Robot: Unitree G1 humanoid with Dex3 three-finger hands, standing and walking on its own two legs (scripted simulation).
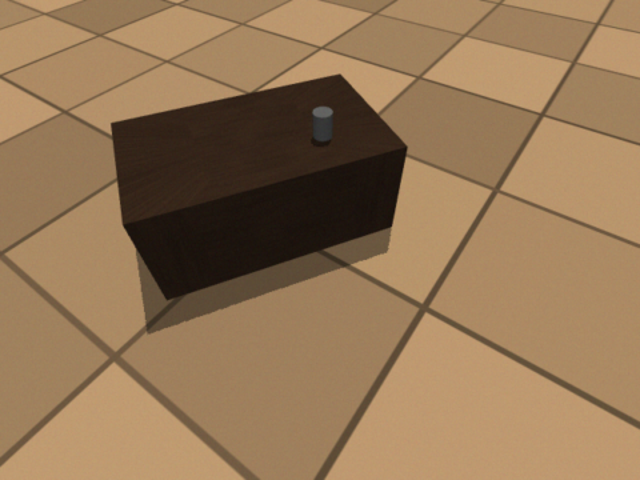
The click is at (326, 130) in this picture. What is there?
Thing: squat round
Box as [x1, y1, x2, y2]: [312, 106, 332, 140]
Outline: 328,107 317,107 312,112 313,136 317,140 327,140 331,137 332,110
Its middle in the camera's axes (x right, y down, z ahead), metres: +0.01 -0.42 +1.38
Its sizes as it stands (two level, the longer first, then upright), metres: 0.071 0.071 0.097
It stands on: a support 0.42 m high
